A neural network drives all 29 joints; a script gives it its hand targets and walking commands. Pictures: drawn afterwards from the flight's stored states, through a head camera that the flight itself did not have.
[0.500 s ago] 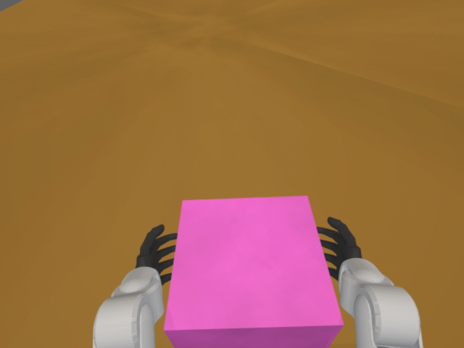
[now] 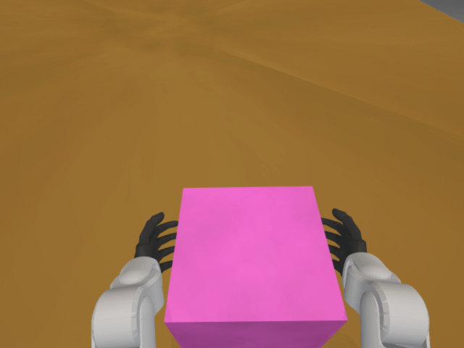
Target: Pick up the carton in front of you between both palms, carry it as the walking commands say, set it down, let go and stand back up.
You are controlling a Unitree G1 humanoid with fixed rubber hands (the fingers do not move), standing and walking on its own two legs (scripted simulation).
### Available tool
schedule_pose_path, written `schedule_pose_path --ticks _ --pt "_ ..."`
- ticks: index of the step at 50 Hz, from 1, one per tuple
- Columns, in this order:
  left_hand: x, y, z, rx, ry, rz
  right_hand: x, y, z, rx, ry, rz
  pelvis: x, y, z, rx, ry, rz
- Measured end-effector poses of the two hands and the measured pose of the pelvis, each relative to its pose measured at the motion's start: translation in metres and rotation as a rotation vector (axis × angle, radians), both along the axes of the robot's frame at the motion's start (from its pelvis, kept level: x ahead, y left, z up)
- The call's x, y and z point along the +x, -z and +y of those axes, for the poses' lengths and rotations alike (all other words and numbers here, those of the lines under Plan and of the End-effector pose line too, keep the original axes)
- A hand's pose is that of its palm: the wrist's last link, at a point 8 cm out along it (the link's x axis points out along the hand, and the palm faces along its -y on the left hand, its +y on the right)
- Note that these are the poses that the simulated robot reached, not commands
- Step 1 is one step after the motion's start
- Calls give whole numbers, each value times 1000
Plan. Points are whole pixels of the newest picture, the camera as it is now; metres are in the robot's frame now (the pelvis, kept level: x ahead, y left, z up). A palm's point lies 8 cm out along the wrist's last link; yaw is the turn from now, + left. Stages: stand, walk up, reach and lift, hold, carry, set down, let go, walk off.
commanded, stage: carry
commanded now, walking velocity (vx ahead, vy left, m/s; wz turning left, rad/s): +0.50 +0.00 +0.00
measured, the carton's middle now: (248, 278) +0.25 -0.01 +0.01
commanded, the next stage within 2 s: none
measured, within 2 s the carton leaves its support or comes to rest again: neither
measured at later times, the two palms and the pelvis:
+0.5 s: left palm (186, 134) +0.57 +0.11 +0.07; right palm (311, 129) +0.59 -0.18 +0.06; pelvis +0.34 -0.05 +0.00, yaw +3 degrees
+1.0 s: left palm (181, 73) +0.87 +0.15 +0.07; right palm (278, 70) +0.87 -0.15 +0.08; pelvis +0.62 +0.00 -0.01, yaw +0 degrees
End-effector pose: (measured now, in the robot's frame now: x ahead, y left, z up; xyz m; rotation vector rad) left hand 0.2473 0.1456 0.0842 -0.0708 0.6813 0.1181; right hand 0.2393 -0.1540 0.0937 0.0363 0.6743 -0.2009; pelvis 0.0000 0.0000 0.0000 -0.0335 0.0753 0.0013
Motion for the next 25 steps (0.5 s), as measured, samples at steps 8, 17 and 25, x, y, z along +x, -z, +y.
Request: schedule_pose_path --ticks 8,17,25 --pt "107 -6 -7 16 -54 -58 123 -1 -7 14 -55 -58 119 12 -18 21 -17 -7" --pt "233 29 -31 60 -96 71 262 46 -31 55 -98 70 245 25 -50 34 -67 -12" --pt "318 10 -31 63 -120 54 354 29 -30 55 -123 52 342 0 -53 66 -55 4"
